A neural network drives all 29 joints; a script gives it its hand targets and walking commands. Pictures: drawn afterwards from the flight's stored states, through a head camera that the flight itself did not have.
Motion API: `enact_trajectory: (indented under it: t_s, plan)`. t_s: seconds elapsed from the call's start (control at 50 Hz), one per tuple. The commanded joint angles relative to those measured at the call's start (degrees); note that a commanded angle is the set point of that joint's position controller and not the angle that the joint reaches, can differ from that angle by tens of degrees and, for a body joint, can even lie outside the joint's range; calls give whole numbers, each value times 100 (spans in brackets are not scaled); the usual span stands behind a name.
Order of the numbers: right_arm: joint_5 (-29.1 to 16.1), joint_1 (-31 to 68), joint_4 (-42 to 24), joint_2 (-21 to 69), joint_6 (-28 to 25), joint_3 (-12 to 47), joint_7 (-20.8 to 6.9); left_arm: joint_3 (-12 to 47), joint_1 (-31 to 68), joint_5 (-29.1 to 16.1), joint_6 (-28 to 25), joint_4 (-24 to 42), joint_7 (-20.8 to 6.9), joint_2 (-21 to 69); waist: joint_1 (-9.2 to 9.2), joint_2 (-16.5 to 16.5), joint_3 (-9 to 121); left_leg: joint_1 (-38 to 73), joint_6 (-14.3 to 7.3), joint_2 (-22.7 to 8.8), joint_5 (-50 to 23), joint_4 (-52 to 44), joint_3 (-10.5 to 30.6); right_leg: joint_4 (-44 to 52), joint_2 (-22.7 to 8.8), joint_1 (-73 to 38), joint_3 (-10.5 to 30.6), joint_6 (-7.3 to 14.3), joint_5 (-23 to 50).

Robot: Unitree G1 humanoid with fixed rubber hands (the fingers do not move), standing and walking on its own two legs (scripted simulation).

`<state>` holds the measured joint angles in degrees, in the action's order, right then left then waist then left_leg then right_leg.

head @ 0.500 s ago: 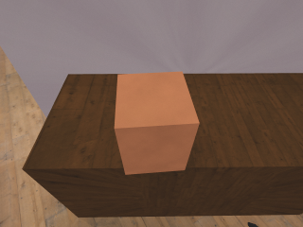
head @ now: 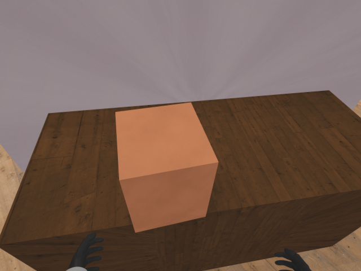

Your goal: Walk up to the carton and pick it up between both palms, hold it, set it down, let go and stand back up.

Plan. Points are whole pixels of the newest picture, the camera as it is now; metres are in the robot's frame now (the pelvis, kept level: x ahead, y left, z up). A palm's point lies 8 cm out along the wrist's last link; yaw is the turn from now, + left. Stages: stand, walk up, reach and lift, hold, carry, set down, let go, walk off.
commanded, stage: reach and lift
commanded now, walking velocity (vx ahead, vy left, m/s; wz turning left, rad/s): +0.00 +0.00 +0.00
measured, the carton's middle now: (163, 167) +0.40 +0.05 +0.00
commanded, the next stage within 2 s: none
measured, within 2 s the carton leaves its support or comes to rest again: neither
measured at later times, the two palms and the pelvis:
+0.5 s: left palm out of the picture +0.15 +0.22 -0.05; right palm (290, 263) +0.17 -0.23 -0.06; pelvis +0.01 -0.02 +0.01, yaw +2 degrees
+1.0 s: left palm out of the picture +0.14 +0.18 -0.03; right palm (292, 261) +0.17 -0.22 -0.04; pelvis -0.01 -0.03 +0.00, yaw +0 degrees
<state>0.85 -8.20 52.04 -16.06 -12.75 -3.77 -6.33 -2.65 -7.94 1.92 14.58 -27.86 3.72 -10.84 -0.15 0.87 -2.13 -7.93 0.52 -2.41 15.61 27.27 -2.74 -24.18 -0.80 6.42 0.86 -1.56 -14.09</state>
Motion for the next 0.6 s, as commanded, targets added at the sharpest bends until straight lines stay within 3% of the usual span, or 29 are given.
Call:
enact_trajectory:
  t_s: [0.0,0.08,0.12,0.22,0.38,0.48,0.58]
  plan:
    - [-90,764,-1540,-592,-261,-19,-5,-380,294,-47,-615,439,127,-554,-538,-105,271,127,140,327,-1380,-754,-219,633,312,85,-219,318,524]
    - [-191,477,-1378,-439,-266,85,11,-245,332,-76,-992,479,170,-355,-402,-51,300,436,105,269,-1339,-822,-223,782,258,217,-127,340,422]
    - [-202,278,-1209,-430,-296,48,100,-202,196,-95,-1133,489,123,-354,-242,49,375,616,102,274,-1501,-786,-217,818,230,172,-98,297,696]
    - [-316,180,-1001,-326,-688,97,336,-239,23,-127,-1716,815,58,-531,-63,87,746,789,130,345,-2156,-613,-167,775,180,-201,-18,177,1611]
    - [-541,204,-1220,-182,-1108,183,333,-106,-380,-251,-2342,695,81,-485,-141,147,490,638,122,337,-2099,-694,-105,825,185,-213,-54,231,1207]
    - [-706,141,-1624,-161,-1147,308,246,-14,-587,-350,-2498,558,107,-351,-309,202,298,626,142,332,-2104,-795,-115,909,207,-147,-67,272,982]
    - [-923,-28,-1689,-172,-1165,349,92,83,-553,-274,-2723,769,311,-113,-398,-135,115,621,206,260,-1852,-911,-116,960,243,47,-50,413,331]
